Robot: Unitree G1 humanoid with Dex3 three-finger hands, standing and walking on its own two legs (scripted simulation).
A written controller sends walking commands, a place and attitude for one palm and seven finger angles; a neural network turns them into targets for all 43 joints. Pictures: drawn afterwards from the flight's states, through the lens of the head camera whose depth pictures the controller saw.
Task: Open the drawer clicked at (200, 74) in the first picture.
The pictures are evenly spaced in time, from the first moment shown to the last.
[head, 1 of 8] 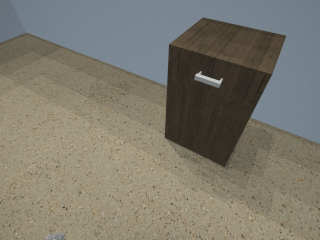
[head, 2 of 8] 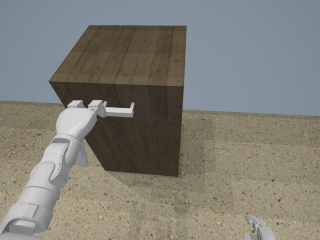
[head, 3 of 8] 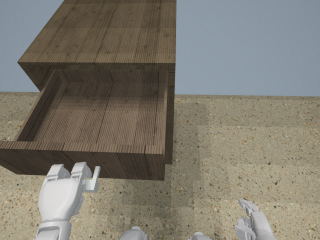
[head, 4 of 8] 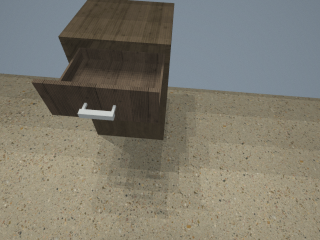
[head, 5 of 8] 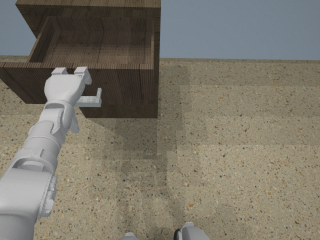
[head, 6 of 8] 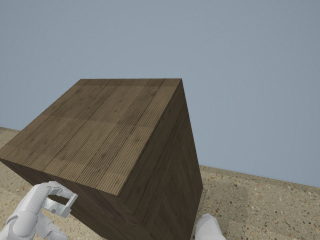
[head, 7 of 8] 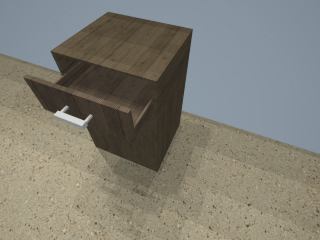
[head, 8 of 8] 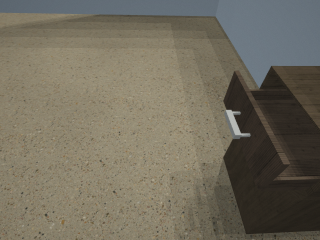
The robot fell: no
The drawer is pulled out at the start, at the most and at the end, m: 0.00 0.30 0.17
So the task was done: yes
